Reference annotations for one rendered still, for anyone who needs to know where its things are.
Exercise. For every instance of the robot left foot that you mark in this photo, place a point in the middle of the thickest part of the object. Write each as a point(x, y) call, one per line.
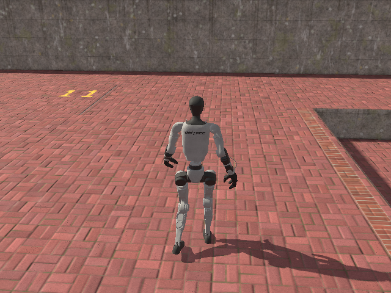
point(176, 249)

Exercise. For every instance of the robot right hand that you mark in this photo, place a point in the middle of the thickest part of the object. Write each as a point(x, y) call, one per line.
point(233, 180)

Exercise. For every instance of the left robot upper arm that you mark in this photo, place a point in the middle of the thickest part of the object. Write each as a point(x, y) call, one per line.
point(173, 137)

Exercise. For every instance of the right robot upper arm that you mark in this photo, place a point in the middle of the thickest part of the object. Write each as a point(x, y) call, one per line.
point(215, 129)

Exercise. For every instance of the left robot forearm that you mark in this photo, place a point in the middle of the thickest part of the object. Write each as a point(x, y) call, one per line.
point(167, 156)

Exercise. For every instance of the right robot forearm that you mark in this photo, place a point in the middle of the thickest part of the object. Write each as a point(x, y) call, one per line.
point(227, 164)

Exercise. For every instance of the robot left hand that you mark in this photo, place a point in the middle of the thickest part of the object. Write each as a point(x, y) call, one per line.
point(169, 165)

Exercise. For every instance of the robot left thigh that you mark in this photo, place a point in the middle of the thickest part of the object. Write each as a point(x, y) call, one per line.
point(182, 189)

